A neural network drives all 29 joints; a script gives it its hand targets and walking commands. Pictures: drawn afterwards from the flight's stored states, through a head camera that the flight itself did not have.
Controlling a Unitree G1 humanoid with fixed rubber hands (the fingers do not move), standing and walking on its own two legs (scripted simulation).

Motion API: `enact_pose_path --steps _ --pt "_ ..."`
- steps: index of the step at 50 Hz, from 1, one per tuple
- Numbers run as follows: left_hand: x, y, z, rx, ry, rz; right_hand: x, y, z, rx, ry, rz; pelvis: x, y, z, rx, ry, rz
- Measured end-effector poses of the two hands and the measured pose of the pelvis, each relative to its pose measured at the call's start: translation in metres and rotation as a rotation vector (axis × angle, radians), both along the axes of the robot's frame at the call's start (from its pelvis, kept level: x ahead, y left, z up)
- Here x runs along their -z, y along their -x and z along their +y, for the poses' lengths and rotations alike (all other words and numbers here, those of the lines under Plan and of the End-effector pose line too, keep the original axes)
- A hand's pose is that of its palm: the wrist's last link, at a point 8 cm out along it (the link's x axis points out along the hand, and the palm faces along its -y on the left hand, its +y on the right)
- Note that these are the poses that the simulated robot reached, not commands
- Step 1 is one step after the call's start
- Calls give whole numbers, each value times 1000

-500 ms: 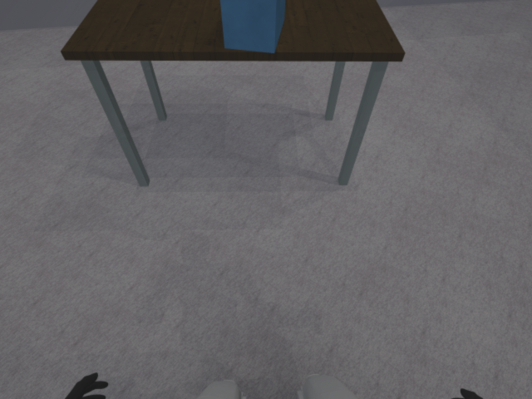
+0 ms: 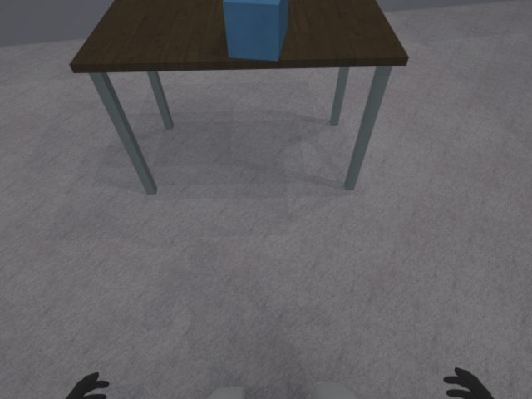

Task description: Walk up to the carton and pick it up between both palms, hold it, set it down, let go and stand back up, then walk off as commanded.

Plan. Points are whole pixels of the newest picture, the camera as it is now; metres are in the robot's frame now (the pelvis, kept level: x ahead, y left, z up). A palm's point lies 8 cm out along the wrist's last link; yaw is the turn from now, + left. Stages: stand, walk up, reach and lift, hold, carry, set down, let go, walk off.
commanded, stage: stand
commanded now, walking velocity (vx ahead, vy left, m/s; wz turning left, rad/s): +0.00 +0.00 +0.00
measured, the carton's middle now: (259, 16) +1.18 +0.01 +0.03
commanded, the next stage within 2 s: none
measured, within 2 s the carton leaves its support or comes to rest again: neither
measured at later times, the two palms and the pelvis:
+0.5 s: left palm out of the picture +0.11 +0.31 -0.08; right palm out of the picture +0.09 -0.31 -0.10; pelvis -0.01 +0.00 +0.00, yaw +0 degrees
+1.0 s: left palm out of the picture +0.11 +0.30 -0.08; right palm out of the picture +0.09 -0.32 -0.10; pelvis +0.00 +0.00 +0.01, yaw +0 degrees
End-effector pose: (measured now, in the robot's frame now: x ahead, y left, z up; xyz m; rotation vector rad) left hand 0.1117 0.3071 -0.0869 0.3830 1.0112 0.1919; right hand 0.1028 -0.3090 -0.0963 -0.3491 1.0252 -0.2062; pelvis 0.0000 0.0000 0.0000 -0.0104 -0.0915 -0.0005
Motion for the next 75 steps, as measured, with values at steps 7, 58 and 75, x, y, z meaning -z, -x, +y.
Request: enact_pose_path --steps 7,58,75 --pt "-2 1 0 0 -1 -9 0 2 0 5 -1 0 0 2 0 0 0 -2" --pt "-7 1 -5 1 0 -10 -3 10 -7 21 0 29 -6 3 -4 2 -4 12" --pt "-6 0 -4 1 5 -13 -5 9 -7 22 5 27 -6 3 -4 2 -3 13"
